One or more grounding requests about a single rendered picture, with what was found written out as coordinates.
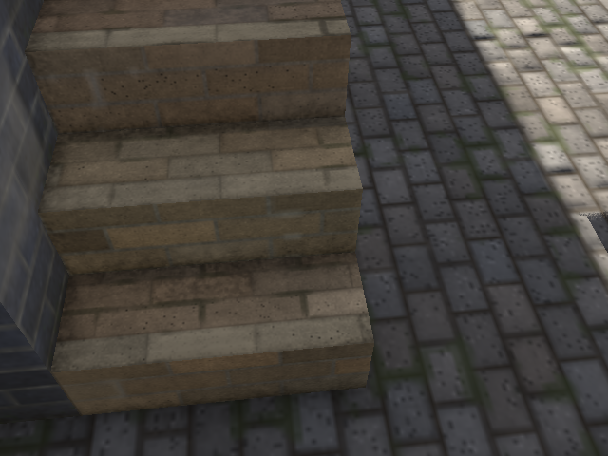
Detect stairs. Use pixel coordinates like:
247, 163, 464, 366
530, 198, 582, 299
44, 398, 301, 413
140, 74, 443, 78
25, 0, 374, 416

